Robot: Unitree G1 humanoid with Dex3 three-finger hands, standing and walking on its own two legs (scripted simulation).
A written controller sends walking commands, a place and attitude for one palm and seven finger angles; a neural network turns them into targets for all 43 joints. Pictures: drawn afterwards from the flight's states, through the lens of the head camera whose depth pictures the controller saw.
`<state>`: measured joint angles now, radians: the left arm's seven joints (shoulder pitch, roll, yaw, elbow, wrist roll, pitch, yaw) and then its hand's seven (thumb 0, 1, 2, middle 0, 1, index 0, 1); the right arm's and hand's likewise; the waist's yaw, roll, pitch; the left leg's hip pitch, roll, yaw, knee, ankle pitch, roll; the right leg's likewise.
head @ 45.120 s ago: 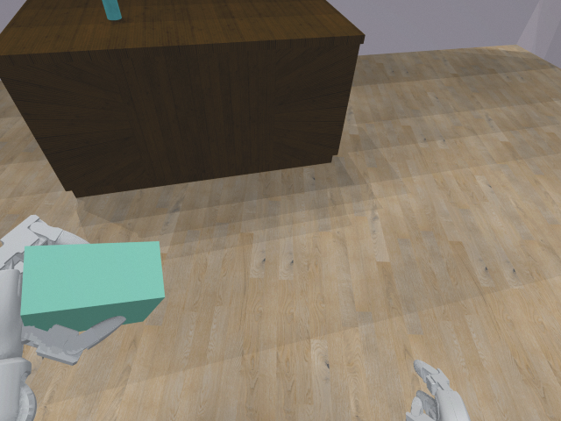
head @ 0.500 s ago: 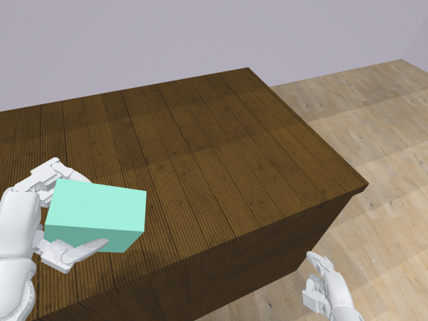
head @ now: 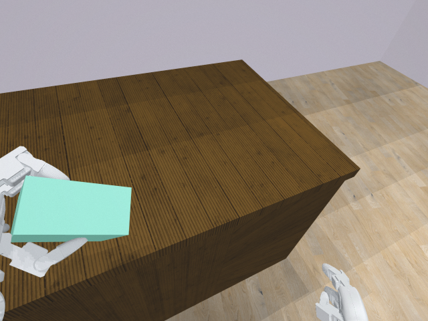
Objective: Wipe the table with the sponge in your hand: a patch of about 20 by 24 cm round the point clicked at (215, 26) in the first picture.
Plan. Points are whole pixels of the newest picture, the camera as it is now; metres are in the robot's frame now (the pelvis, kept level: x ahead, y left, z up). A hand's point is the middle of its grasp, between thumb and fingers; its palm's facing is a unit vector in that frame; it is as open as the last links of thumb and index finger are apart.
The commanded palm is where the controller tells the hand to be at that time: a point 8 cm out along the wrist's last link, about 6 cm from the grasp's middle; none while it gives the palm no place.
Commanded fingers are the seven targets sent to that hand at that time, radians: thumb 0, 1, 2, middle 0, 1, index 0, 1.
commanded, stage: step back with the hand held close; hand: left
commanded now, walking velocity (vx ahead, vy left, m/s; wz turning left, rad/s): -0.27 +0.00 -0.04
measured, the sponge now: (86, 215) +0.23 +0.20 +0.15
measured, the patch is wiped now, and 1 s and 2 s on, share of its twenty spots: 1.00 1.00 1.00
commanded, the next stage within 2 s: stop stepping back and stand still in 0.74 s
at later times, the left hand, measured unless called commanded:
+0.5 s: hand out of the picture +0.14 +0.26 +0.18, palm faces +0.32 -0.85 -0.42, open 10.3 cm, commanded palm +0.10 +0.29 +0.20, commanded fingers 0.00 0.10 1.30 -1.20 -1.60 -1.20 -1.60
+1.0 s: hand out of the picture -0.05 +0.26 +0.20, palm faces +0.37 -0.89 -0.27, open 10.3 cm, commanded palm -0.08 +0.29 +0.20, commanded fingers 0.00 0.10 1.30 -1.20 -1.60 -1.20 -1.60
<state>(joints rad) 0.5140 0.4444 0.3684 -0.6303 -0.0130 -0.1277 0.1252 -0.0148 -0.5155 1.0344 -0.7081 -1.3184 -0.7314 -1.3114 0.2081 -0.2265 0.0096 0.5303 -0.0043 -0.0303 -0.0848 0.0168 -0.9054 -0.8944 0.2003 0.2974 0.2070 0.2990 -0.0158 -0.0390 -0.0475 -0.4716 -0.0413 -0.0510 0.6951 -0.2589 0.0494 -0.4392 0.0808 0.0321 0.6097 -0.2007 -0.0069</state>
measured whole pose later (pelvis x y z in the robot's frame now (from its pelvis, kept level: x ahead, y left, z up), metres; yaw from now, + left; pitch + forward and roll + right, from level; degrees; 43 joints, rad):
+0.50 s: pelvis -0.08 +0.02 +0.00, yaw -3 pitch +1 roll -4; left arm 0.50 0.49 0.42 -0.64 -0.03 -0.15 0.12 -0.01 -0.52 1.03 -0.71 -1.32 -0.73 -1.31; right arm 0.19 -0.20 0.00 0.57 -0.02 -0.02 -0.07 0.02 -0.91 -0.89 0.20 0.30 0.21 0.30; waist -0.01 -0.06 -0.03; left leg -0.52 -0.01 -0.04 0.68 -0.18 0.05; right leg -0.45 0.10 0.07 0.81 -0.39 0.01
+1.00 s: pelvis -0.25 +0.01 +0.01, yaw -2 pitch +1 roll -2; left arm 0.45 0.41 0.35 -0.53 -0.05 -0.16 0.09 -0.01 -0.52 1.04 -0.71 -1.32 -0.73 -1.31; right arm 0.32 -0.18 0.03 0.63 0.03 -0.03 -0.05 0.02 -0.90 -0.89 0.20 0.30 0.21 0.30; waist -0.01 -0.08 -0.18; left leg -0.55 0.00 -0.03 1.33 -0.42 -0.02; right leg -0.26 0.02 -0.02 0.55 -0.29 0.00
